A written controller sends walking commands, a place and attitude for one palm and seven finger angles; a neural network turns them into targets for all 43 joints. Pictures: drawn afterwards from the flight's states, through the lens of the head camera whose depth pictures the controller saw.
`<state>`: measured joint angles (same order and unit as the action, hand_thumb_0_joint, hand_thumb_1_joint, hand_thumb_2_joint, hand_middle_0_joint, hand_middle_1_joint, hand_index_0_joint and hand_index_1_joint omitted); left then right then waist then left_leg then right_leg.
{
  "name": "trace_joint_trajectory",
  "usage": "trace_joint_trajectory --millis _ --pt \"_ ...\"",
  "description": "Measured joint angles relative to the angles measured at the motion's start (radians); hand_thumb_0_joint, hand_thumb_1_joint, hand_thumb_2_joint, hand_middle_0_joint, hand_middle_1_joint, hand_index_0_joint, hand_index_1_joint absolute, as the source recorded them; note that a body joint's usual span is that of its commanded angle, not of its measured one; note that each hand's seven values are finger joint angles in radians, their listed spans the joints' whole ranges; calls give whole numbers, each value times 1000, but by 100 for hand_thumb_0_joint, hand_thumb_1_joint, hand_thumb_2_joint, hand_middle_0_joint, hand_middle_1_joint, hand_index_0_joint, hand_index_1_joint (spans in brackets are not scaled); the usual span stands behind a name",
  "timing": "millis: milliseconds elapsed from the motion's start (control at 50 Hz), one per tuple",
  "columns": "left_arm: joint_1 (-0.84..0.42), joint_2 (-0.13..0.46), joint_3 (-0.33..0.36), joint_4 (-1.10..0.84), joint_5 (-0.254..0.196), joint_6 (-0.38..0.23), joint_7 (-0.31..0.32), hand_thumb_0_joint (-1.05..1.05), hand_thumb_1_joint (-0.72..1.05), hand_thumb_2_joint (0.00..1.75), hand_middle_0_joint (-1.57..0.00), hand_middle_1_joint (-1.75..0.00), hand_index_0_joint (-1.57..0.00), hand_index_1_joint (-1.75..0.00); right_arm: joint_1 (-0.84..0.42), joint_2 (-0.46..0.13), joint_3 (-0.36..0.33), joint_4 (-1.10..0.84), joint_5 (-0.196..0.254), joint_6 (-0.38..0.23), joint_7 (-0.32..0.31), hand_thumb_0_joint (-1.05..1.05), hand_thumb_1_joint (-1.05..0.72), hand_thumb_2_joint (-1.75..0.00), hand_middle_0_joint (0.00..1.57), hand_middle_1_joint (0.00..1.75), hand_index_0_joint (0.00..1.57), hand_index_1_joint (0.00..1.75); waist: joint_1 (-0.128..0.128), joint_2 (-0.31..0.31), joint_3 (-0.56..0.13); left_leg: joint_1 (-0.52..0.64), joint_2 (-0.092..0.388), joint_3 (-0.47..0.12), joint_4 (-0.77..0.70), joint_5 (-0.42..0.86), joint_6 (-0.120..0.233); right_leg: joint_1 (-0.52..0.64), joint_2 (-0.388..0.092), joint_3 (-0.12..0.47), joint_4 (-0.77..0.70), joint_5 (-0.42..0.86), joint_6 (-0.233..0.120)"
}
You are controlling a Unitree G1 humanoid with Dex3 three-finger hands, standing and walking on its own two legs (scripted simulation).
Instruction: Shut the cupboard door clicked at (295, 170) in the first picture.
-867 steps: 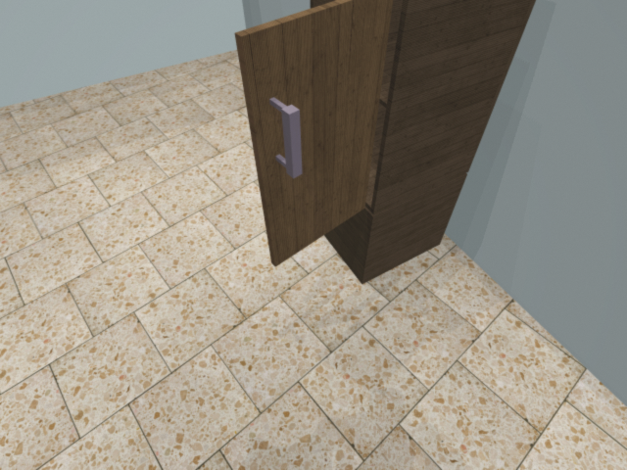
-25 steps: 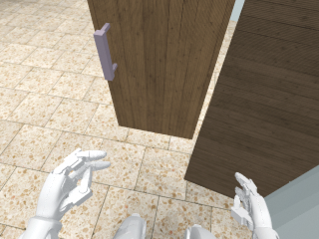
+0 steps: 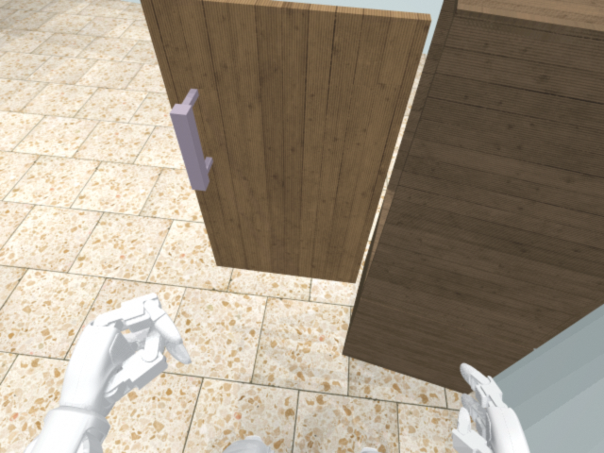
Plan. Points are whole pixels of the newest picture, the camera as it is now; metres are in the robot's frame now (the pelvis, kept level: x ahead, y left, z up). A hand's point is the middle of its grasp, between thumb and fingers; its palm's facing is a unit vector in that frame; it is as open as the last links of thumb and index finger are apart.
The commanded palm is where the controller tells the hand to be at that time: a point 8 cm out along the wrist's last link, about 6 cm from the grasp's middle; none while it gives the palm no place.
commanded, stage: raise the hand and make a fist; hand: left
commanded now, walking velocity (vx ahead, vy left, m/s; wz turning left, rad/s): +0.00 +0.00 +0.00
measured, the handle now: (196, 141) +0.52 +0.19 +0.12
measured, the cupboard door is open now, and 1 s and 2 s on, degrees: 100 100 100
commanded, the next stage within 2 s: bring the fist close to the handle in 0.82 s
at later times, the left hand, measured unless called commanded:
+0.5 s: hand (145, 321) +0.23 +0.18 +0.12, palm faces -0.05 -1.00 -0.07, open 3.1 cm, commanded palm +0.21 +0.23 +0.12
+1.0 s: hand (164, 331) +0.22 +0.16 +0.12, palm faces -0.05 -1.00 -0.06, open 3.1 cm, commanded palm +0.22 +0.22 +0.12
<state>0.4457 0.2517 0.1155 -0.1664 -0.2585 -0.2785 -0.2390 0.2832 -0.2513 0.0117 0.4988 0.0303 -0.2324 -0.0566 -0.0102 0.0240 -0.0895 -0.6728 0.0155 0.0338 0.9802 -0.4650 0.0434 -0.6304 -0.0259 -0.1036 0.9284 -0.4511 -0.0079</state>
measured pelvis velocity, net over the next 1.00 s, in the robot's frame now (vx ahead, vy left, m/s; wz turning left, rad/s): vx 0.00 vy -0.03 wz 0.01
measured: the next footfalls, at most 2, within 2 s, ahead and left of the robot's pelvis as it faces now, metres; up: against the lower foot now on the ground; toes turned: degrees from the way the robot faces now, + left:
none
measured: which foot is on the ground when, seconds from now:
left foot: down 0.00-1.00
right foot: down 0.00-1.00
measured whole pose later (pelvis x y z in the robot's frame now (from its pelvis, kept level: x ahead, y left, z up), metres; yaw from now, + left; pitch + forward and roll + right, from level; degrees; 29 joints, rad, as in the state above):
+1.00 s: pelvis +0.00 -0.03 +0.03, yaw +1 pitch +4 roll +0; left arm 0.32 0.27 0.19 -0.06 -0.31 -0.20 -0.32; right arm 0.27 -0.26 0.04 0.57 0.04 -0.26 -0.07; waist 0.01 0.04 -0.05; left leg -0.46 0.02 0.02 0.78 -0.38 0.00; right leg -0.44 0.00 -0.12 0.76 -0.39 -0.04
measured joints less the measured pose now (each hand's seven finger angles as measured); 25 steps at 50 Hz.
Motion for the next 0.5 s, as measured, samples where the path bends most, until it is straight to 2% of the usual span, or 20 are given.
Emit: trace_joint_trajectory --millis 260,500 --pt "-59 16 34 -6 -13 88 -39 2 90 90 -125 -144 -125 -144 -27 28 51 -15 4 9 7 1 -90 -89 20 30 20 30 27 14 3 105 -4 -10 -85 23 -6 111 3 -10 -91 22 -1" --pt "-124 34 86 42 -47 128 -77 2 90 90 -130 -149 -130 -149 -2 2 49 41 12 -4 -7 1 -90 -89 20 30 20 30 23 21 22 185 -1 -11 -169 62 -19 183 10 -10 -160 52 -13"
